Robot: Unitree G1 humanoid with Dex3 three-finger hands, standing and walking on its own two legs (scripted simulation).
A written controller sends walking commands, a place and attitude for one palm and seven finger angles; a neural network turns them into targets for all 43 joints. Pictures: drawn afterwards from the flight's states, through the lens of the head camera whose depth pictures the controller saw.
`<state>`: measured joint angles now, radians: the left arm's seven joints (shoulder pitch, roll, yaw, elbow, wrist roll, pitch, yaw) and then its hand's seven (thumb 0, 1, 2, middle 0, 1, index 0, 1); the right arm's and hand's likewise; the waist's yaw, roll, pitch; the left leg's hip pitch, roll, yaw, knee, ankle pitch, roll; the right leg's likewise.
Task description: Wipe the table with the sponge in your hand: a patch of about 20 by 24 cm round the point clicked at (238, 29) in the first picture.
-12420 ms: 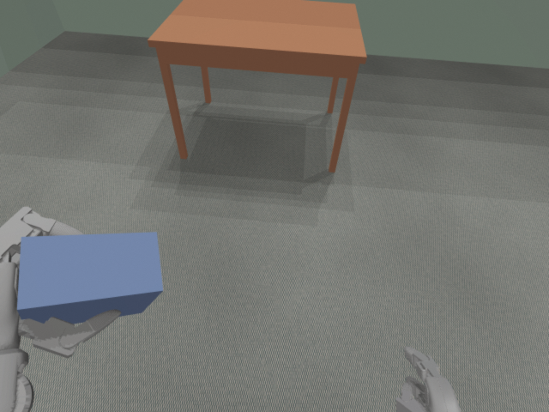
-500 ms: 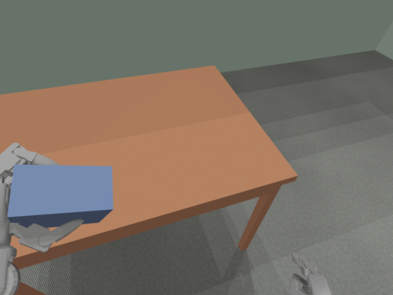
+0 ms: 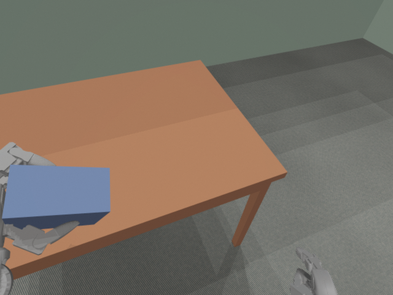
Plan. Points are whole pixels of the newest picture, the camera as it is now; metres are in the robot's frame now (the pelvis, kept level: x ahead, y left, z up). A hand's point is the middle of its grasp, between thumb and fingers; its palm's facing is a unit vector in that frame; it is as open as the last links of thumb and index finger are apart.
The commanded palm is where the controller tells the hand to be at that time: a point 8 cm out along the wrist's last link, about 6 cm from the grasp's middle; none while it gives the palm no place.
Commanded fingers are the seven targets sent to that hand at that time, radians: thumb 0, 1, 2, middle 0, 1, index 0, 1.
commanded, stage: shuffle to correct the standing spot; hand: left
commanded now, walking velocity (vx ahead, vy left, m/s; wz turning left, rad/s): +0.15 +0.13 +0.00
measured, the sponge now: (74, 199) +0.23 +0.21 +0.14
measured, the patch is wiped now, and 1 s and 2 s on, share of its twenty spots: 0.00 0.00 0.00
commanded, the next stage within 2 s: come to a stop and stand still in 0.72 s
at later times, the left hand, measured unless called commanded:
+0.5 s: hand (19, 186) +0.23 +0.27 +0.18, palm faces +0.37 -0.81 -0.45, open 10.9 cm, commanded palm +0.17 +0.31 +0.19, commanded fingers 0.00 0.10 1.30 -1.20 -1.60 -1.20 -1.60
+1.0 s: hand out of the picture +0.27 +0.34 +0.19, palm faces +0.35 -0.82 -0.44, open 10.9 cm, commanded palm +0.22 +0.38 +0.19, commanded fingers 0.00 0.10 1.30 -1.20 -1.60 -1.20 -1.60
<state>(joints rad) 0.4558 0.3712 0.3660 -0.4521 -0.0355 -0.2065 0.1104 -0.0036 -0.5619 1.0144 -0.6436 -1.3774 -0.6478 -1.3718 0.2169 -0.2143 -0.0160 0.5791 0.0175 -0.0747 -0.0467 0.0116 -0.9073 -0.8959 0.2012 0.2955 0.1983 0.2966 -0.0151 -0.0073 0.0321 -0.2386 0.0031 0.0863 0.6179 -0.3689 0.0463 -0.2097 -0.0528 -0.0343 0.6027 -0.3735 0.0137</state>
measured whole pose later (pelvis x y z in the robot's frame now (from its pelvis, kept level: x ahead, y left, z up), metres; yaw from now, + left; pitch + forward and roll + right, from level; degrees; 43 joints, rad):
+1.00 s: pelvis +0.05 +0.10 +0.01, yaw -1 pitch +0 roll -1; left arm 0.50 0.40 0.41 -0.51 -0.06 -0.21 0.09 0.00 -0.56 1.01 -0.65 -1.38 -0.65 -1.37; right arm 0.20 -0.17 0.02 0.60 0.03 -0.11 -0.02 0.01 -0.91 -0.90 0.20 0.30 0.20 0.30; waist -0.01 0.02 0.01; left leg -0.28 0.01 0.01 0.61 -0.30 0.01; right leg -0.25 -0.01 -0.08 0.52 -0.28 -0.01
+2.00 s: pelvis +0.03 +0.13 +0.02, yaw -4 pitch +0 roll -1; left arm 0.42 0.40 0.38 -0.45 -0.03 -0.29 0.08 0.00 -0.56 1.01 -0.65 -1.37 -0.66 -1.36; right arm 0.23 -0.19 0.02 0.61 0.01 -0.20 -0.03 0.01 -0.91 -0.90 0.20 0.30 0.20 0.30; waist 0.02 -0.03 0.05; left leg -0.24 -0.01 0.03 0.45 -0.22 0.04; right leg -0.22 -0.01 -0.02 0.36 -0.14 0.02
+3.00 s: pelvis +0.02 +0.13 +0.01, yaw -3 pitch -1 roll -2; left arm 0.37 0.35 0.38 -0.42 -0.03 -0.29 0.09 0.00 -0.56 1.02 -0.66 -1.36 -0.66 -1.35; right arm 0.24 -0.21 0.01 0.61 0.02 -0.19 -0.03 0.01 -0.91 -0.90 0.20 0.30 0.20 0.30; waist 0.05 -0.02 0.07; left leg -0.25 -0.02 0.02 0.48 -0.22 0.05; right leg -0.23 -0.02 -0.03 0.38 -0.15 0.02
